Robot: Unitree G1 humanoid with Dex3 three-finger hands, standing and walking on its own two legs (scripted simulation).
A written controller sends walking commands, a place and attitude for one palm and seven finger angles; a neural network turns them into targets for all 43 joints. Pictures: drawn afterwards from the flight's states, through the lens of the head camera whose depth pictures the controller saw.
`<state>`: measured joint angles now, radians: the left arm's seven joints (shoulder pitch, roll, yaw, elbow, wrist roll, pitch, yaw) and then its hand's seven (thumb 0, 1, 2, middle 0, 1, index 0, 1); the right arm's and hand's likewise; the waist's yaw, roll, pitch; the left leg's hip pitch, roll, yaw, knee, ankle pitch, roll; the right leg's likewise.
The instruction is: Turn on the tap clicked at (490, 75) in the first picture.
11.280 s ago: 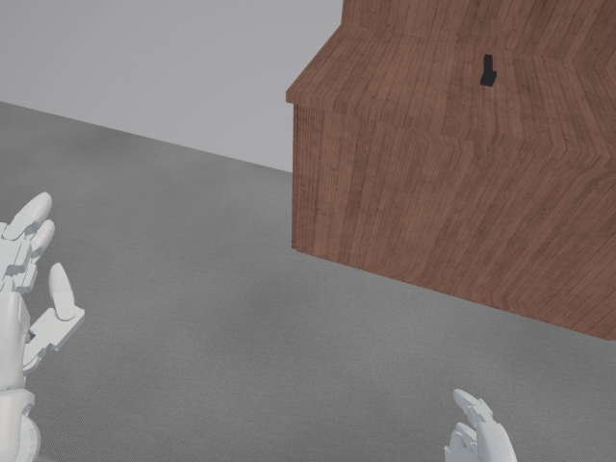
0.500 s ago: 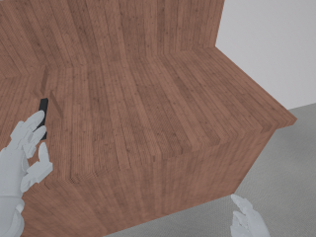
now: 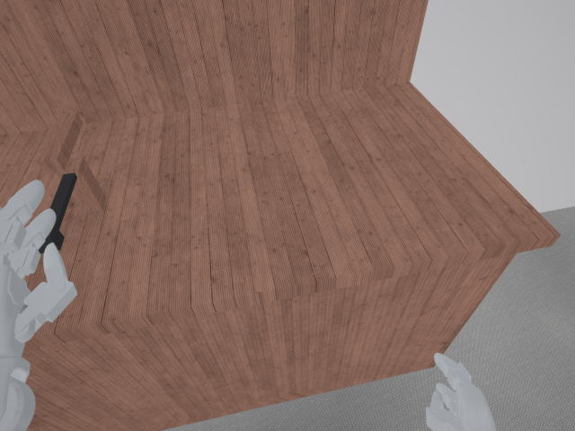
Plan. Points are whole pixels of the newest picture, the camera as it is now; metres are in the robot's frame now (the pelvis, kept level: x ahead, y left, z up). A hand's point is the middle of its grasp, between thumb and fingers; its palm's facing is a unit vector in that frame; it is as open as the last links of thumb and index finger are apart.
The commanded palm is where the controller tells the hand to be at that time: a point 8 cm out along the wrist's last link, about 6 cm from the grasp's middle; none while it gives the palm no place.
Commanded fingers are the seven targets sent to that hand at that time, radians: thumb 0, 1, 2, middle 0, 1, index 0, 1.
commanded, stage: turn the palm inward beside the body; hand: left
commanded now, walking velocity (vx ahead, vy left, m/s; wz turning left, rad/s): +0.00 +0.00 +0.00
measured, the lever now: (47, 239) +0.31 +0.38 +0.11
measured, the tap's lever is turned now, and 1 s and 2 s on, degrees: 0 0 0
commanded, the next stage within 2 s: reach beside the lever's end, fingers flat in 1.42 s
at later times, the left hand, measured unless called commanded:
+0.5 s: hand (42, 302) +0.19 +0.28 +0.17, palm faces +0.47 -0.87 -0.18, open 7.4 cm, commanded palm +0.14 +0.31 +0.18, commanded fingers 0.00 0.90 0.90 -0.20 -0.30 -0.20 -0.30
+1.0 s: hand (46, 329) +0.16 +0.26 +0.16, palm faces +0.49 -0.86 -0.12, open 7.4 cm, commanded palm +0.11 +0.30 +0.17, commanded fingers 0.00 0.90 0.90 -0.20 -0.30 -0.20 -0.30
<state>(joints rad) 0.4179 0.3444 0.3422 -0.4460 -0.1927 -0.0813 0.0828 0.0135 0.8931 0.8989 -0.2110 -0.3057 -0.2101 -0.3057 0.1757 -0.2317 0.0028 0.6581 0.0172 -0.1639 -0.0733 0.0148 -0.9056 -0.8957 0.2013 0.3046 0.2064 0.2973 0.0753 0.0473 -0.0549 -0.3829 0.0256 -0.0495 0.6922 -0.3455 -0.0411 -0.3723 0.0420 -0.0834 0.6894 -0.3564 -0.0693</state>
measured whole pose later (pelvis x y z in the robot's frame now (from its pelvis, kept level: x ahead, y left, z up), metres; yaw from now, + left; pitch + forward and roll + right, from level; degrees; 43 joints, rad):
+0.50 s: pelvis +0.01 +0.03 +0.00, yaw +1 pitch +1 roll +0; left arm 0.49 0.25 0.30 -0.50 -0.23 0.00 0.10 0.01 0.90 0.90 -0.21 -0.30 -0.21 -0.31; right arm 0.20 -0.22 0.03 0.63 0.03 -0.23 -0.09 0.02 -0.91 -0.90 0.20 0.30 0.21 0.30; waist 0.10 0.05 -0.07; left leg -0.34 -0.01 -0.04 0.66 -0.34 0.00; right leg -0.32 0.00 -0.07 0.65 -0.35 -0.03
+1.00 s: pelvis -0.02 +0.03 +0.01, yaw +1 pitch -1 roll +0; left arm 0.50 0.22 0.22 -0.58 -0.23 0.15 0.20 0.01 0.90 0.90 -0.20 -0.30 -0.20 -0.30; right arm 0.19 -0.23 0.06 0.64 0.03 -0.22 -0.11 0.02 -0.90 -0.90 0.20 0.30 0.21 0.30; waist 0.09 0.05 -0.05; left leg -0.32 -0.02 -0.04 0.65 -0.31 0.00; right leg -0.30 0.00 -0.08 0.64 -0.32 -0.03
